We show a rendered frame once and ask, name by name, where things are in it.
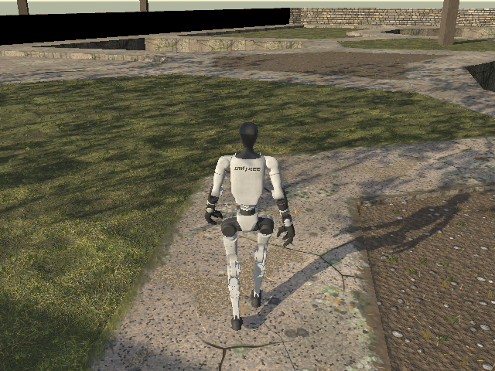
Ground right robot foot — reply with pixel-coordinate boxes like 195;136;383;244
251;289;261;308

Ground robot right forearm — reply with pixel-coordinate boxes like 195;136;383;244
277;188;293;226

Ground right robot hand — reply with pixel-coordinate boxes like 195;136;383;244
277;224;295;247

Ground robot left upper arm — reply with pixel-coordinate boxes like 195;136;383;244
211;155;232;197

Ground left robot hand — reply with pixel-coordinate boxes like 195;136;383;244
205;210;223;225

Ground robot right upper arm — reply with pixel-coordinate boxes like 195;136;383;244
264;155;284;200

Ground humanoid robot torso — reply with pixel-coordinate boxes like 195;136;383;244
230;152;266;232

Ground robot left forearm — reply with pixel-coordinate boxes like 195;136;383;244
206;185;219;213

